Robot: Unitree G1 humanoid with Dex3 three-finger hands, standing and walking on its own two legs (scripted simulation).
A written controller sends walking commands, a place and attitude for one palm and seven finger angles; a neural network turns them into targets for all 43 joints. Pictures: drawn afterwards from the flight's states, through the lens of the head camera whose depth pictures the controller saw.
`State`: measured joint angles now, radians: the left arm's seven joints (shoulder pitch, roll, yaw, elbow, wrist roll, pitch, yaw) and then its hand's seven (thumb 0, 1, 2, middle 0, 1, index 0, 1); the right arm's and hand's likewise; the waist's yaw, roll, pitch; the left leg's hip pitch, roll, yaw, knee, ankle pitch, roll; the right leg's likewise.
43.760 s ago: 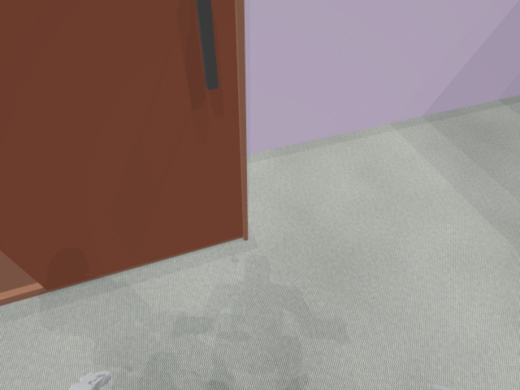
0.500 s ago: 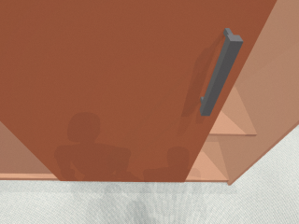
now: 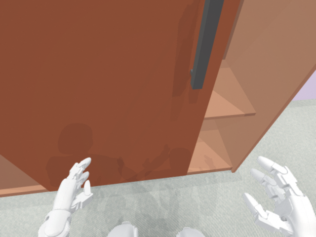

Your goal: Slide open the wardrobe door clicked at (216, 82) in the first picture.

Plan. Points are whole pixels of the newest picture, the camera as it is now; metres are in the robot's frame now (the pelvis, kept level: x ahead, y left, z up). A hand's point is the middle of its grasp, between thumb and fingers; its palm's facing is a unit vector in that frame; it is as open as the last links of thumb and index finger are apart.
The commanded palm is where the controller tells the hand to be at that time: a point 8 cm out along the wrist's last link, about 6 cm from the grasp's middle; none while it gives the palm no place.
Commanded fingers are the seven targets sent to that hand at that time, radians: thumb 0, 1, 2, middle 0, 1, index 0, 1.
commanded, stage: raise the hand with hooked fingers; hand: right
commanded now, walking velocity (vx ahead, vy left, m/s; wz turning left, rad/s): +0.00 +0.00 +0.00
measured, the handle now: (202, 40) +0.50 -0.10 +0.24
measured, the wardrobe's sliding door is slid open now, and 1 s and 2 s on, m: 0.30 0.30 0.30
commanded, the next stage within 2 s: move the hooked fingers beside the handle in 1.54 s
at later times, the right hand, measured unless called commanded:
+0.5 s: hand (284, 152) +0.25 -0.23 +0.16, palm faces -0.03 +0.99 -0.11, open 12.4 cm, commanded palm +0.22 -0.29 +0.18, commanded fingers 0.00 0.36 -0.36 0.29 1.11 0.29 1.11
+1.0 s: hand out of the picture +0.29 -0.27 +0.26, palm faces +0.02 +0.99 -0.12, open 13.9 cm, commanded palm +0.26 -0.32 +0.27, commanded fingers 0.00 0.50 -0.30 0.30 1.20 0.30 1.20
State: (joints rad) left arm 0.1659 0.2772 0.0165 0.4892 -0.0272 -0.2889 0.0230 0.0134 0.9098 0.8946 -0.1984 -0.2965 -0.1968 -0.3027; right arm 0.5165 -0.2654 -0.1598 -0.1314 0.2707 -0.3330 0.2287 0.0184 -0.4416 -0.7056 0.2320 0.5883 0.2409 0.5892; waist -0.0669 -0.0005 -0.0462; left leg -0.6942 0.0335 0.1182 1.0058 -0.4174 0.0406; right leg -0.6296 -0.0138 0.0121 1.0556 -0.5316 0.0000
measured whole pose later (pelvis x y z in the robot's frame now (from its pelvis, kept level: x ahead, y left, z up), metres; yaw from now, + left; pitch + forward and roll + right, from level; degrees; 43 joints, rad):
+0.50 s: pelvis +0.02 -0.02 +0.04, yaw +1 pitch +1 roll +1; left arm 0.29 0.32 -0.02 0.64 -0.06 -0.33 0.09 0.02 0.90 0.89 -0.20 -0.30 -0.20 -0.30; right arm 0.29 -0.35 -0.29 -0.17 0.33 -0.07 0.32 0.00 0.14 -0.46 0.27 0.96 0.28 0.96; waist -0.02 -0.03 -0.02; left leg -0.41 0.02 0.10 0.71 -0.31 0.01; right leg -0.35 -0.01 -0.01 0.77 -0.43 -0.02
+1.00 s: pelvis +0.02 +0.00 +0.07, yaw +0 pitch -5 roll +1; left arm 0.17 0.27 -0.10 0.64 -0.07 -0.23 0.11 0.02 0.90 0.89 -0.21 -0.30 -0.20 -0.30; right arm -0.12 -0.50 -0.43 0.02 0.35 0.21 0.44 -0.01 0.50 -0.30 0.30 1.19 0.31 1.19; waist -0.08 -0.05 0.02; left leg -0.19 0.01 0.11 0.47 -0.20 0.03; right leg -0.12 -0.01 0.00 0.51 -0.31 0.00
